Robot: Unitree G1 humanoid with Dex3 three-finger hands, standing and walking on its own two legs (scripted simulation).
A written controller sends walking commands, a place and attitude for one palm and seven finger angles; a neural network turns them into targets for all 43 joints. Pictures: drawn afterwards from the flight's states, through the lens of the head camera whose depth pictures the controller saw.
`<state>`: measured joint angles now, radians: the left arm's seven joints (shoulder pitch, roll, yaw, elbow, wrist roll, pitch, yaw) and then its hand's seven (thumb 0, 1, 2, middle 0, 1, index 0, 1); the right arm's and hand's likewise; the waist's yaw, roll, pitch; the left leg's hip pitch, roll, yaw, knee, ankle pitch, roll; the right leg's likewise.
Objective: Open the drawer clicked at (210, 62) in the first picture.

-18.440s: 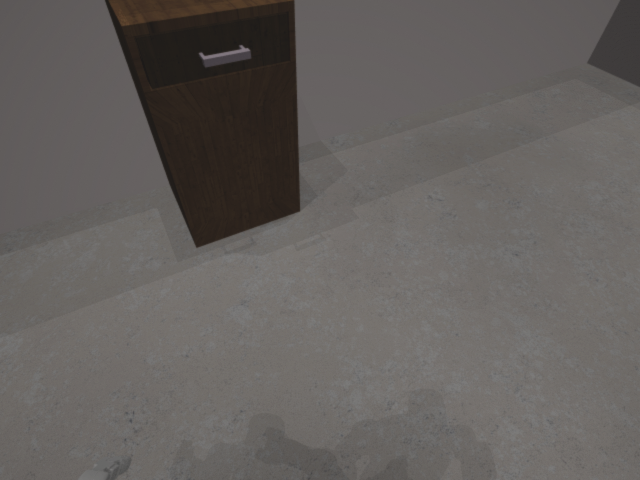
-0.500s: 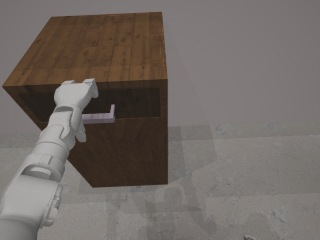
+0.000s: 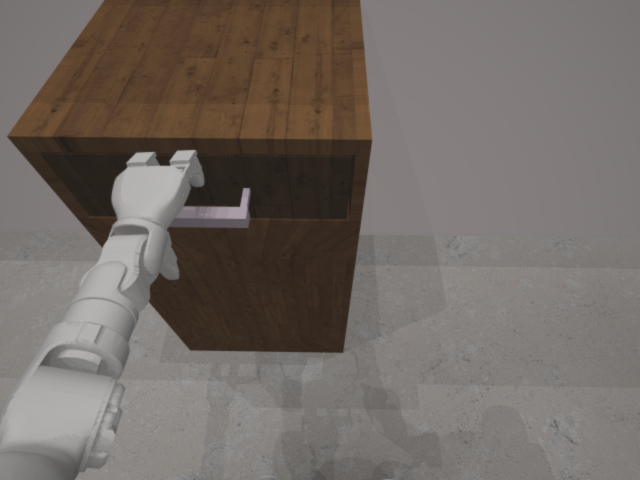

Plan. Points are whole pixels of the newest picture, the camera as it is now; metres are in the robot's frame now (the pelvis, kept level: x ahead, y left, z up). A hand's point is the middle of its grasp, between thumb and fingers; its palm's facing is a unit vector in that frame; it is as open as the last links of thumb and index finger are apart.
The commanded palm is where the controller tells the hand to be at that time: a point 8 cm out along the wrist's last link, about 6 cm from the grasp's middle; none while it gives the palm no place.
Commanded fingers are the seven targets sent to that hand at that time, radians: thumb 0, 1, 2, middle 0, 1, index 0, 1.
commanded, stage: lower the fingers behind the handle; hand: left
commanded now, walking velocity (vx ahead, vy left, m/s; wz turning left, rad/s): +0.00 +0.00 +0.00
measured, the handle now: (203, 205) +0.49 +0.18 +0.02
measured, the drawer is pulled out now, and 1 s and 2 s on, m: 0.00 0.00 0.00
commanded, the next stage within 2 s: close the thumb around the handle in 1.12 s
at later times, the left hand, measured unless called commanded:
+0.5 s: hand (167, 245) +0.43 +0.23 +0.00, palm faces -0.04 -0.05 -1.00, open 13.8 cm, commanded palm +0.42 +0.22 +0.06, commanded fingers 0.00 -0.50 0.30 -0.30 -1.20 -0.30 -1.20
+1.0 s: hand (170, 244) +0.44 +0.23 -0.01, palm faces -0.07 -0.03 -1.00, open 13.9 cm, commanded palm +0.42 +0.22 +0.04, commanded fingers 0.00 -0.50 0.30 -0.30 -1.20 -0.30 -1.20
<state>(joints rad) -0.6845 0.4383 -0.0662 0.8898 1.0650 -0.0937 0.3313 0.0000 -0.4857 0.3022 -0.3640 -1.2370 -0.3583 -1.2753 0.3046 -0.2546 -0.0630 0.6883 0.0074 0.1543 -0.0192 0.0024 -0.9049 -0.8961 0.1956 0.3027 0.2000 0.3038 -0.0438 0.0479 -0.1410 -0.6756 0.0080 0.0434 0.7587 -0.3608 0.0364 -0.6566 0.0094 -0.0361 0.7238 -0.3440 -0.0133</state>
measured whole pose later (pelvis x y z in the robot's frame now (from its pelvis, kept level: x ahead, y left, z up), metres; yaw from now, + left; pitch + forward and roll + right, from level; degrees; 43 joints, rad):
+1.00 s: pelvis +0.00 +0.00 -0.01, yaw +0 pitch +18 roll -2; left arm -0.64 0.46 -0.05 0.93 1.09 -0.11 0.34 0.00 -0.49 0.30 -0.31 -1.20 -0.31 -1.20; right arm 0.32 -0.24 -0.06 0.68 -0.01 0.16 -0.02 0.00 -0.90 -0.90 0.20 0.30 0.20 0.30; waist -0.05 0.05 -0.16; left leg -0.77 0.02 0.04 0.86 -0.41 0.03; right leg -0.75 0.02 -0.04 0.82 -0.39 -0.02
